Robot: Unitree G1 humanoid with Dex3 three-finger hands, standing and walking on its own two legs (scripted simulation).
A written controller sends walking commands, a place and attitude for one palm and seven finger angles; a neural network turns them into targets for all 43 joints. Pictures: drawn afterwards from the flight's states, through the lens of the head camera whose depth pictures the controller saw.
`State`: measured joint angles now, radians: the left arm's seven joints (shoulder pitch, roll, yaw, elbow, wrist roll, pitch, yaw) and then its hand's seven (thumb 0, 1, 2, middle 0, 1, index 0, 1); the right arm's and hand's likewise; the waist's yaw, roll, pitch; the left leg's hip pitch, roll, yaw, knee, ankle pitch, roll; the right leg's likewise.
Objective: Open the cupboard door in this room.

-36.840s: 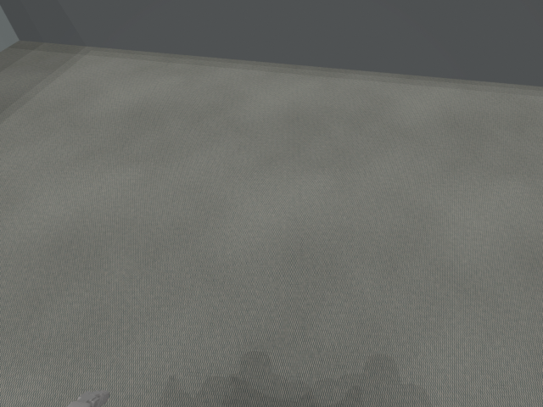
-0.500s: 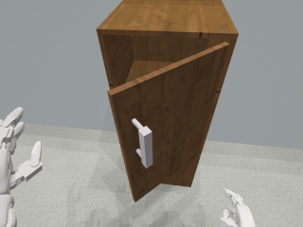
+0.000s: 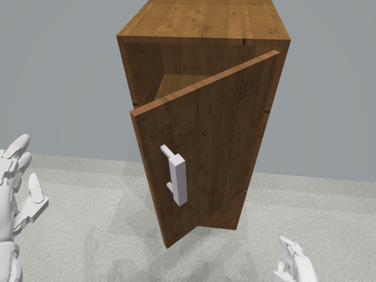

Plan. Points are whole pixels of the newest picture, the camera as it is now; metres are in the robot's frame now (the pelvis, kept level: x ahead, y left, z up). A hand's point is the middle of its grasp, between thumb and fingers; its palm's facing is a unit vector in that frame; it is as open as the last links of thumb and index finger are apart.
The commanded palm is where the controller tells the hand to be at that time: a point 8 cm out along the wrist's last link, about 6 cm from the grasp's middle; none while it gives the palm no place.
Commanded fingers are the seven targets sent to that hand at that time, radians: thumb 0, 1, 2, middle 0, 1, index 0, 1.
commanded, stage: step back with the hand held close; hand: left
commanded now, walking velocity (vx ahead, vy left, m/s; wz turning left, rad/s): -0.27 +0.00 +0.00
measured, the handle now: (173, 175) +0.32 +0.08 +0.08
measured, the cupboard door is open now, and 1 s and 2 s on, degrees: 44 44 44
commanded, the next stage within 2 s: stop stepping back and stand still in 1.12 s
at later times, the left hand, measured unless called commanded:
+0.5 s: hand (22, 227) +0.15 +0.28 +0.14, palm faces +0.38 -0.78 -0.50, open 7.4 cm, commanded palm +0.09 +0.32 +0.17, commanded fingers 0.00 0.90 0.90 -0.20 -0.30 -0.20 -0.30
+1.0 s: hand out of the picture +0.06 +0.31 +0.15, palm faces +0.44 -0.75 -0.49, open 7.4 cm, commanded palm -0.02 +0.34 +0.17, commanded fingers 0.00 0.90 0.90 -0.20 -0.30 -0.20 -0.30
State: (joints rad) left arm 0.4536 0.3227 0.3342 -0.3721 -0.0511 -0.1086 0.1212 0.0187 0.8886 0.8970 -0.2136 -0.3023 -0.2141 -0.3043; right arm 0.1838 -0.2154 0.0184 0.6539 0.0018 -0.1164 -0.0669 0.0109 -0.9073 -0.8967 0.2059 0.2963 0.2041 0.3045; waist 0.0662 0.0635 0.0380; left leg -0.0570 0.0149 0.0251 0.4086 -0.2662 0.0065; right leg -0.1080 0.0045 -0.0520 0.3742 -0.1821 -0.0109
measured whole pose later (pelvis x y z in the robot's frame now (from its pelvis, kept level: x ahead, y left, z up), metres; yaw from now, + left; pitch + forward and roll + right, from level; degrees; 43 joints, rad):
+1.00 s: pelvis -0.15 +0.04 -0.03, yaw +2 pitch -1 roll -4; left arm 0.53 0.45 0.48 -0.57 -0.01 -0.25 0.16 0.02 0.88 0.90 -0.22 -0.30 -0.22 -0.31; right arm 0.18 -0.19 -0.02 0.60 -0.01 -0.11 -0.06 0.01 -0.91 -0.90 0.21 0.30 0.21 0.30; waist -0.02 0.00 0.10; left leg -0.49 0.02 0.03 0.64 -0.12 0.08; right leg -0.52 0.08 0.05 1.03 -0.41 0.03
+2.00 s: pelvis -0.31 +0.06 -0.01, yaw -4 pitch -1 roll +0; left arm 0.52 0.43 0.44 -0.48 -0.01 -0.20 0.16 0.02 0.89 0.90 -0.21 -0.30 -0.21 -0.30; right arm 0.24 -0.15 0.02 0.66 -0.01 -0.17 -0.06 0.01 -0.91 -0.90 0.20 0.30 0.20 0.30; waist -0.03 -0.05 0.01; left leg -0.23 0.05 0.05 0.53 -0.28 -0.02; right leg -0.35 0.00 -0.08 0.73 -0.40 0.01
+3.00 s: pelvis -0.31 +0.08 +0.00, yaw -1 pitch -2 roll +1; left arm 0.26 0.12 0.01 1.16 0.02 0.00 0.03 0.01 0.91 0.90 -0.20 -0.30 -0.20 -0.30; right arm 0.30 -0.12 0.01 1.15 -0.02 0.01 -0.02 0.00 -0.91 -0.90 0.20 0.30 0.20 0.30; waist -0.01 0.02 0.03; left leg -0.18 0.01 0.10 0.40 -0.20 0.02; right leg -0.23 -0.04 -0.12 0.43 -0.18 -0.03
